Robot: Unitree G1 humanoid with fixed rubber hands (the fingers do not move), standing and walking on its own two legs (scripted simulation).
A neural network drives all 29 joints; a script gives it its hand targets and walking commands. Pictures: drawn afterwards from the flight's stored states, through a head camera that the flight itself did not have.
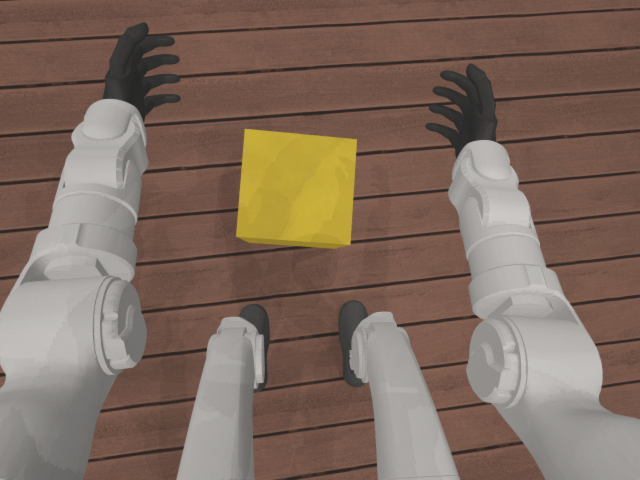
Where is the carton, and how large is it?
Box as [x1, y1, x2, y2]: [236, 129, 356, 248]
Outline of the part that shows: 245,129 236,236 248,242 330,248 349,244 356,139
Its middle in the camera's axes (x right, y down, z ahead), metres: -0.05 -0.09 +0.85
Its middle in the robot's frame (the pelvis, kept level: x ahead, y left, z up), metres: +0.48 +0.01 -0.51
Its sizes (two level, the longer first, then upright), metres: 0.210 0.200 0.250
